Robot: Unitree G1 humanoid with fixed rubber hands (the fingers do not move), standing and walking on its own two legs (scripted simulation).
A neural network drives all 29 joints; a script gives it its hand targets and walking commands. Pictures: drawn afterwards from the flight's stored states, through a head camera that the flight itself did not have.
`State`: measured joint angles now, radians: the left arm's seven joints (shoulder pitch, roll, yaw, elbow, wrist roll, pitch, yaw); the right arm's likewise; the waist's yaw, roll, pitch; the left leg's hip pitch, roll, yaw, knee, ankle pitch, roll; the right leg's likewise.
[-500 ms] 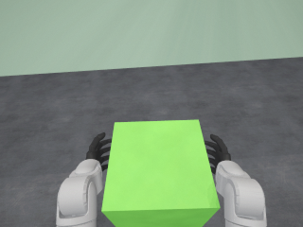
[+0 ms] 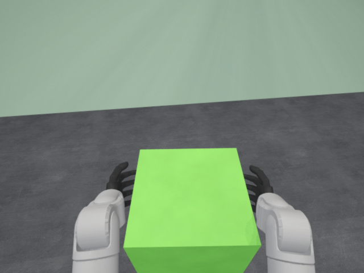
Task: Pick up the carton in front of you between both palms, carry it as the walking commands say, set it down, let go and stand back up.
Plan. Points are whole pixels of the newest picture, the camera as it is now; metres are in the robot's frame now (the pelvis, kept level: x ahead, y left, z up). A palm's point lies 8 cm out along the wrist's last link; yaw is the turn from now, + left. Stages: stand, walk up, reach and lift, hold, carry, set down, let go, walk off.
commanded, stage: carry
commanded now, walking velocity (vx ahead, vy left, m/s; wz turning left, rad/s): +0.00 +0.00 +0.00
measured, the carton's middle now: (189, 219) +0.26 +0.00 +0.01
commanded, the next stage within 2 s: hold in 1.46 s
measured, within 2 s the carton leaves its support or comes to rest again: neither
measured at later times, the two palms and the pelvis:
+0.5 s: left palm (127, 214) +0.26 +0.13 +0.03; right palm (266, 217) +0.25 -0.17 +0.03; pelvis -0.02 -0.02 -0.01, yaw +0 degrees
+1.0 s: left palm (124, 224) +0.23 +0.13 +0.04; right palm (271, 228) +0.23 -0.17 +0.04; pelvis -0.06 -0.02 +0.00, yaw +0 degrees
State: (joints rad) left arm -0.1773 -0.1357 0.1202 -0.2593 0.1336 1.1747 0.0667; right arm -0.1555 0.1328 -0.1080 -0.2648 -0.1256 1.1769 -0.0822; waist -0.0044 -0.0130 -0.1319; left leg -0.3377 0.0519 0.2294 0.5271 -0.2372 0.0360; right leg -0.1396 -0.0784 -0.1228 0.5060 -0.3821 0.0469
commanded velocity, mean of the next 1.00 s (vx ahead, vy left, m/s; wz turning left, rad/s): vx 0.00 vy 0.00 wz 0.00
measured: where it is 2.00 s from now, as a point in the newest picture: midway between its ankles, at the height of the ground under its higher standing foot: outside the picture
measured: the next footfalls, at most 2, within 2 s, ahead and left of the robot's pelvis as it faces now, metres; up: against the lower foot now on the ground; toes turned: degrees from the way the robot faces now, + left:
none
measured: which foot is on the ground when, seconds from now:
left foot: down 0.00-1.00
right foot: down 0.00-1.00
